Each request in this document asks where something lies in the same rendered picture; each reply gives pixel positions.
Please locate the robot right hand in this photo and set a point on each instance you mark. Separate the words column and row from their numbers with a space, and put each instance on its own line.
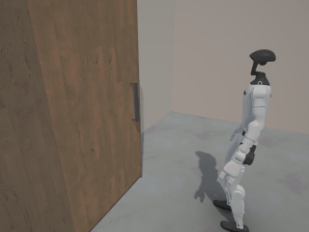
column 236, row 130

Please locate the robot right forearm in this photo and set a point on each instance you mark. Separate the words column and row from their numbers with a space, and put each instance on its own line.
column 240, row 126

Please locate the robot left hand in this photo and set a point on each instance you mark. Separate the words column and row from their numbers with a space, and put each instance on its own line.
column 230, row 168

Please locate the humanoid robot torso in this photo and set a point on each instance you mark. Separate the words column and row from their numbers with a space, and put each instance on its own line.
column 247, row 115

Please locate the robot right shin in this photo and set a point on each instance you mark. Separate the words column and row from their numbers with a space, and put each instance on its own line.
column 226, row 190

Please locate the robot left upper arm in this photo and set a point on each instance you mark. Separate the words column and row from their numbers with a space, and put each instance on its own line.
column 259, row 99

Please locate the wardrobe door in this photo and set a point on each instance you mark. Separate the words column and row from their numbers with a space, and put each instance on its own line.
column 88, row 55
column 33, row 192

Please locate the handle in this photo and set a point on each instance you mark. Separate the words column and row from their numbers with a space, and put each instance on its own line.
column 136, row 108

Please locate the robot left forearm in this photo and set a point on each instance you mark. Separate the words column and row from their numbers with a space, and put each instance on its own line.
column 249, row 139

